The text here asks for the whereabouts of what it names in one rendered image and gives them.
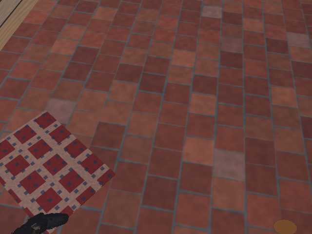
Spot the left robot hand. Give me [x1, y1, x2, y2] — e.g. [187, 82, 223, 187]
[11, 213, 69, 234]

